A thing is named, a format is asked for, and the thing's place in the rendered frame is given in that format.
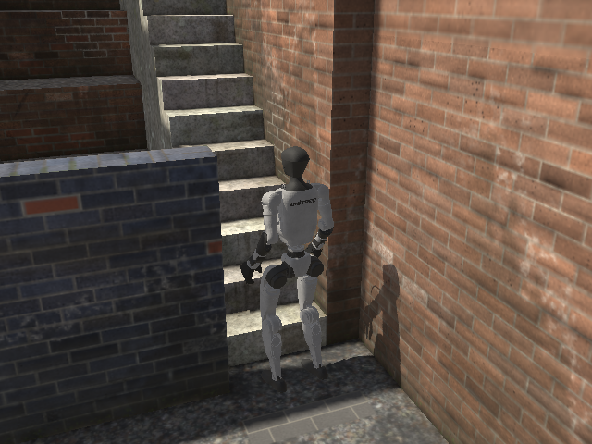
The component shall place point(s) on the stairs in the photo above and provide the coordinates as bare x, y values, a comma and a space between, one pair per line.
195, 93

